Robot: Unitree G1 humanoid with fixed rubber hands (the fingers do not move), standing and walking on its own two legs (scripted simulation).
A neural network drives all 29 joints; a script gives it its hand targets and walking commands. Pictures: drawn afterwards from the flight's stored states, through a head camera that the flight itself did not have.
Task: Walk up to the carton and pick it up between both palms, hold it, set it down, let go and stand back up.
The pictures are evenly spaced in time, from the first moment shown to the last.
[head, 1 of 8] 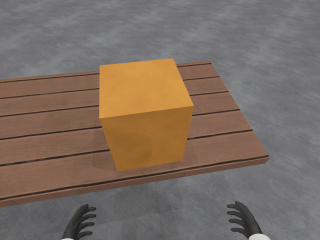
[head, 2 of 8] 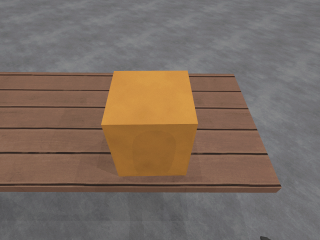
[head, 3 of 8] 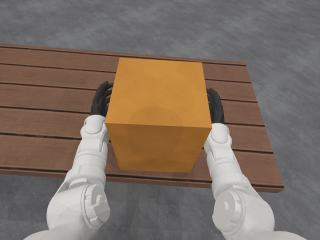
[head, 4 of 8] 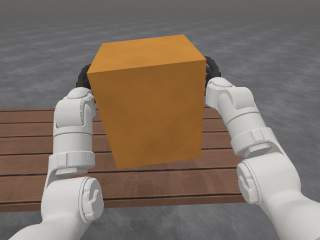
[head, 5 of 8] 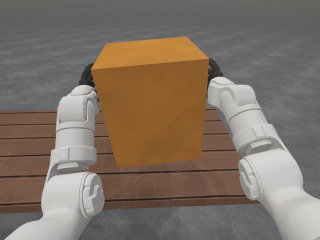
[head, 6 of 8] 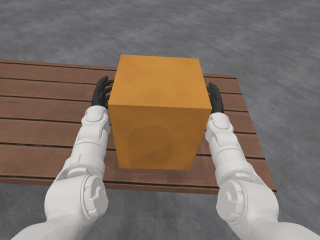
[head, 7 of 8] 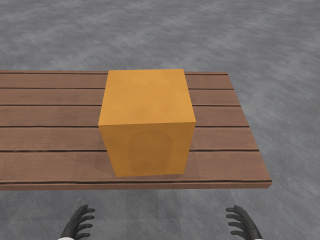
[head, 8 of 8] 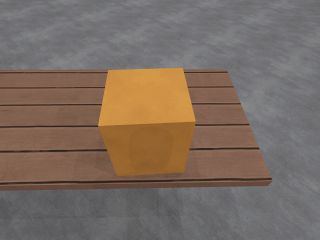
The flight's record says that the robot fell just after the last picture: no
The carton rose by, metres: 0.22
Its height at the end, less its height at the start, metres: +0.00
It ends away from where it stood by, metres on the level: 0.02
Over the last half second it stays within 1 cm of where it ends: yes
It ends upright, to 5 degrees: yes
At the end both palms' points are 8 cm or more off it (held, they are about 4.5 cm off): yes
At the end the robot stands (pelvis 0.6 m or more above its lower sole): yes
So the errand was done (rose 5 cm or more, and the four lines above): yes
